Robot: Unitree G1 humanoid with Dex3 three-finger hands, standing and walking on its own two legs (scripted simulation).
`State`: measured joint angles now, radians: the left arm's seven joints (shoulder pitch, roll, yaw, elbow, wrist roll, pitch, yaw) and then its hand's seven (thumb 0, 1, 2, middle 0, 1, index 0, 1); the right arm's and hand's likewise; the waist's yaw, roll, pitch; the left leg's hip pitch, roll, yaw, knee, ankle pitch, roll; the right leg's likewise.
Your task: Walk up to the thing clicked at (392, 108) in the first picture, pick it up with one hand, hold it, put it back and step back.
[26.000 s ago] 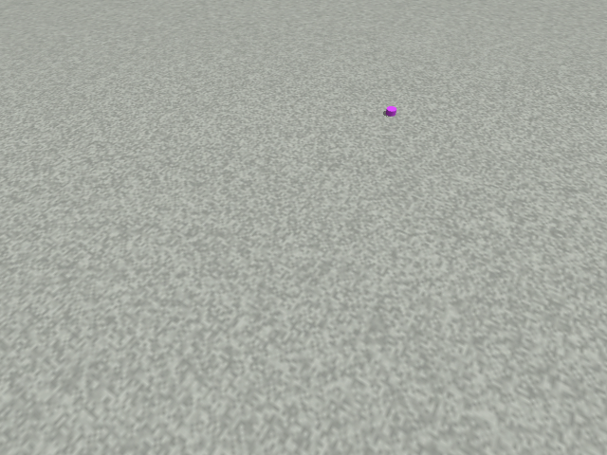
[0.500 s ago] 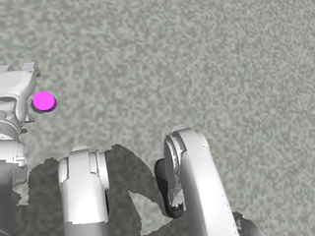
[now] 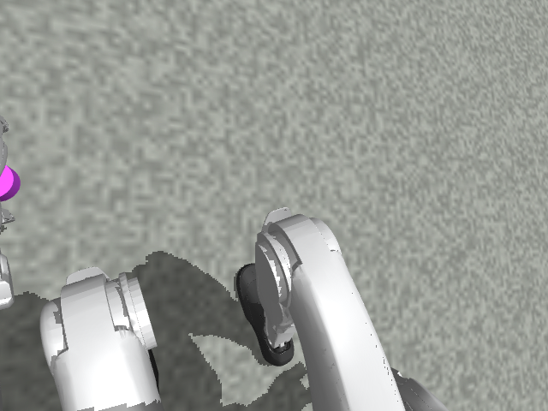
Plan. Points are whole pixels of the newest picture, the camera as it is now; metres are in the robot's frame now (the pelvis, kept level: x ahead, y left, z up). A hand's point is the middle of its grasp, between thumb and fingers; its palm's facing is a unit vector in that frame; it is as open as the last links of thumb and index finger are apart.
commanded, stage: rest palm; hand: left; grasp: from above
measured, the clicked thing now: out of the picture +0.47 +0.28 -0.29
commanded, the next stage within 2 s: close in 0.90 s
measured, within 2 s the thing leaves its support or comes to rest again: neither
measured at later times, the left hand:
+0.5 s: hand out of the picture +0.45 +0.27 -0.26, palm faces -0.44 -0.13 -0.89, open 13.8 cm
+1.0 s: hand (0, 190) +0.45 +0.27 -0.27, palm faces -0.46 -0.12 -0.88, open 14.2 cm
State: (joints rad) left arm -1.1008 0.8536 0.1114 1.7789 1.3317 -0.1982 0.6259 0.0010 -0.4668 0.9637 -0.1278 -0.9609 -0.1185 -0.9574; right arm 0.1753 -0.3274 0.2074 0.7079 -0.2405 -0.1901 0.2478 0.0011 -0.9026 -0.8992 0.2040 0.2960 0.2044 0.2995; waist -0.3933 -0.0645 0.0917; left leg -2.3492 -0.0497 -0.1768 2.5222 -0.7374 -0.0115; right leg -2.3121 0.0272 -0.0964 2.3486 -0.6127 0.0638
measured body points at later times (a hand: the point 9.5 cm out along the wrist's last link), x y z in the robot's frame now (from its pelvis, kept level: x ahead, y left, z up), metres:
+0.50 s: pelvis +0.00 +0.01 +0.00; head +0.28 +0.12 +0.33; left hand +0.47 +0.28 -0.21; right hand +0.03 -0.25 -0.06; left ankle +0.06 +0.12 -0.27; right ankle +0.12 -0.13 -0.27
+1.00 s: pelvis +0.00 +0.01 +0.00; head +0.29 +0.12 +0.32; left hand +0.47 +0.27 -0.22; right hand +0.02 -0.24 -0.04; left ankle +0.06 +0.12 -0.27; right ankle +0.12 -0.13 -0.27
